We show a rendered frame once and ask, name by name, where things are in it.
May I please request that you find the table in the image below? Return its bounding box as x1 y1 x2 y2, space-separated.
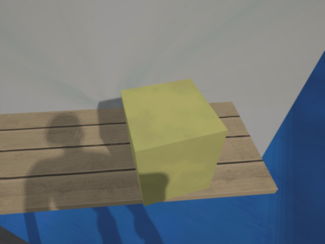
0 102 278 244

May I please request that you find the carton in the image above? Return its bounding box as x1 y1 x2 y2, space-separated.
120 79 228 206

